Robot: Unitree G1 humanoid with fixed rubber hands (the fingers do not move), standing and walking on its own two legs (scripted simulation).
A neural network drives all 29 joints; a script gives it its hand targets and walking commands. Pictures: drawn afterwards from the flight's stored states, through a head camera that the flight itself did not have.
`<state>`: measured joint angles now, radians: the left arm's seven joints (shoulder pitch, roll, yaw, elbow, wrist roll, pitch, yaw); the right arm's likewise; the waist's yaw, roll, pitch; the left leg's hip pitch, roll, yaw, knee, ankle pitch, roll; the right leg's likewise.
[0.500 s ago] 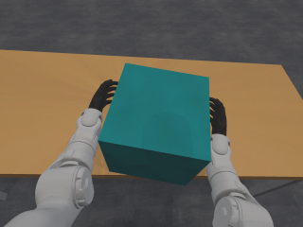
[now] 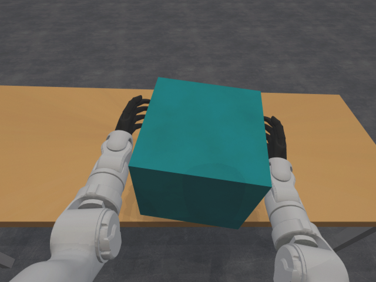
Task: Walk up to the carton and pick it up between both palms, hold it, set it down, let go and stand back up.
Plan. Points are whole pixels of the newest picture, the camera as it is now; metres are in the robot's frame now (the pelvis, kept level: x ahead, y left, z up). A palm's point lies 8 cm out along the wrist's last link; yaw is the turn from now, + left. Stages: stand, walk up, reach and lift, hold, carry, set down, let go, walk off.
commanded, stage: reach and lift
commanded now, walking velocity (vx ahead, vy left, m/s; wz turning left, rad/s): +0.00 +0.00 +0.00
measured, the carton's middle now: (198, 154) +0.39 -0.03 +0.04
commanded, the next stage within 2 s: hold in 1.86 s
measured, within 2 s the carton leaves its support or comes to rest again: neither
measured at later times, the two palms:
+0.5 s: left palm (113, 128) +0.39 +0.15 +0.13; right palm (275, 140) +0.37 -0.18 +0.12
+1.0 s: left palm (104, 129) +0.36 +0.16 +0.16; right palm (279, 135) +0.36 -0.18 +0.15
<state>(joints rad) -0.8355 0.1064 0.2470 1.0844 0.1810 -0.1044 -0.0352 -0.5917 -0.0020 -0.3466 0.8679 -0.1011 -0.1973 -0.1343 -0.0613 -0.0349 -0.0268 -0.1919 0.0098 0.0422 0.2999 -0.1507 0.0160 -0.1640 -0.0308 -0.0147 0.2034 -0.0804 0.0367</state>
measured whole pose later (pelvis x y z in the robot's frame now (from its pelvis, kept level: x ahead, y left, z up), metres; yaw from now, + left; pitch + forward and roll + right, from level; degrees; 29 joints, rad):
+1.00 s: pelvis -0.01 -0.02 +0.00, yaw +3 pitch -6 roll -1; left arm -0.63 0.04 0.27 0.31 0.20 0.48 -0.07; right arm -0.58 -0.05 -0.16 0.54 0.10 0.17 -0.14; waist -0.07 -0.07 0.05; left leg -0.07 0.02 -0.01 0.33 -0.16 -0.01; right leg -0.04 -0.02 -0.06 0.27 -0.13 0.01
